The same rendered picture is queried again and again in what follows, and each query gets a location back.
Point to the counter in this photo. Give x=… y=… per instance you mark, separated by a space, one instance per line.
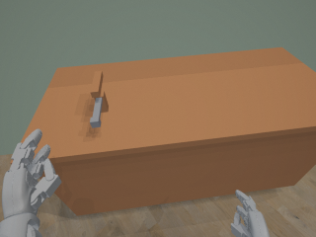
x=178 y=128

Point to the left robot hand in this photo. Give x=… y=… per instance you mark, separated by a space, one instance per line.
x=21 y=191

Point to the tap lever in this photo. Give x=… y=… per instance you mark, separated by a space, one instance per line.
x=95 y=120

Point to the robot left forearm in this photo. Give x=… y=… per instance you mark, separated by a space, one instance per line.
x=23 y=224

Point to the right robot hand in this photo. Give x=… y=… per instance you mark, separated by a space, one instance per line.
x=255 y=223

